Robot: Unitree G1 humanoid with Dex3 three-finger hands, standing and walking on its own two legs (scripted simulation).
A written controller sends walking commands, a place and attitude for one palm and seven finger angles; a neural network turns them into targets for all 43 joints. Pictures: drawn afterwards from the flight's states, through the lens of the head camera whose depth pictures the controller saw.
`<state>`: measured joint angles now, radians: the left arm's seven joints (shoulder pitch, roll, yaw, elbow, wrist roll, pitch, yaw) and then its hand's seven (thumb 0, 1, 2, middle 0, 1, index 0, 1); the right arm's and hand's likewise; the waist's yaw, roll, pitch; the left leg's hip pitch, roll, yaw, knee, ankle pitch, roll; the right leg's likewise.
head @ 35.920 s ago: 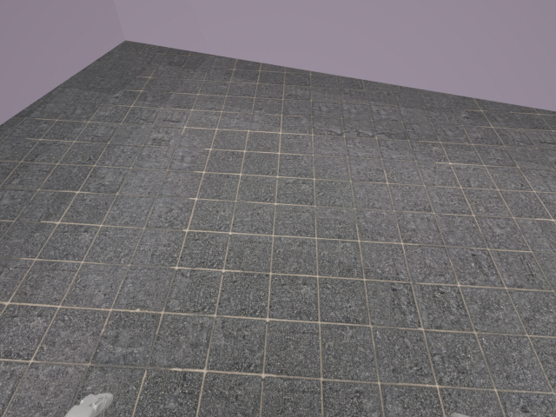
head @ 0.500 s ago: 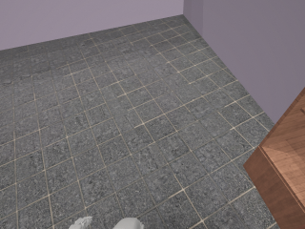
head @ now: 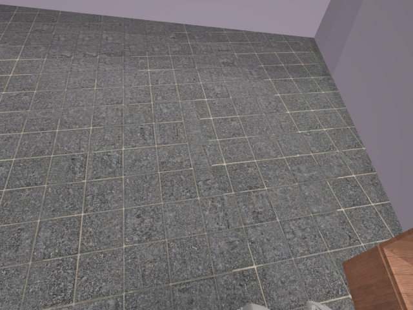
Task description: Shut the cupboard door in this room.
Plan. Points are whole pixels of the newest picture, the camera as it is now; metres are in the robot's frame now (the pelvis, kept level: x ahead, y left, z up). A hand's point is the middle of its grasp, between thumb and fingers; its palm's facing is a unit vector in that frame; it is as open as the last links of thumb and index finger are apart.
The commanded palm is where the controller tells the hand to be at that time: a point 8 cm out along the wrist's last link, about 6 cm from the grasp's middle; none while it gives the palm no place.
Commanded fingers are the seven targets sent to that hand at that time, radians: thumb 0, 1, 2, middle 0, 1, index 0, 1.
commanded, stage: turn or walk to find it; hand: left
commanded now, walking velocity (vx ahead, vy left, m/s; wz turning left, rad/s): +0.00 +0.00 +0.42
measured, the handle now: out of the picture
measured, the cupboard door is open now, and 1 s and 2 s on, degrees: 100 100 100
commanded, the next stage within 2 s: none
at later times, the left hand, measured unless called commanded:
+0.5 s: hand out of the picture +0.06 +0.15 -0.14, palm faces +0.19 -0.94 -0.28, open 7.3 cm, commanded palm none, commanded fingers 0.00 0.90 0.90 -0.20 -0.30 -0.20 -0.30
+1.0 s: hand out of the picture -0.12 +0.19 -0.18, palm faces +0.48 -0.85 -0.24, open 7.3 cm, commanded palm none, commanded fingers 0.00 0.90 0.90 -0.20 -0.30 -0.20 -0.30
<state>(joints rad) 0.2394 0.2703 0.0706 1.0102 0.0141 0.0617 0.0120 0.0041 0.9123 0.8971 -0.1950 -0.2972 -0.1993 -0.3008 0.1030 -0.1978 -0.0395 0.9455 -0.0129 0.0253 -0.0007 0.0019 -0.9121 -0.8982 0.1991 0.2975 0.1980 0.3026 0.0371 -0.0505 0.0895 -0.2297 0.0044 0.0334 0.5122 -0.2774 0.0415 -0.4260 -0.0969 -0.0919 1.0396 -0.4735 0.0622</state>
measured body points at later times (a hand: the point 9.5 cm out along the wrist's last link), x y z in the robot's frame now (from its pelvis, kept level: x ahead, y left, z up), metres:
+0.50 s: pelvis -0.01 -0.06 +0.00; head +0.03 -0.09 +0.45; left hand +0.05 +0.20 -0.12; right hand +0.06 -0.30 -0.17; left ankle -0.06 +0.08 -0.66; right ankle +0.00 -0.15 -0.74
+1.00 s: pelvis -0.04 -0.02 +0.00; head -0.01 +0.03 +0.45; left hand -0.14 +0.24 -0.16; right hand +0.18 -0.19 -0.13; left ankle -0.09 +0.07 -0.74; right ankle -0.01 -0.16 -0.67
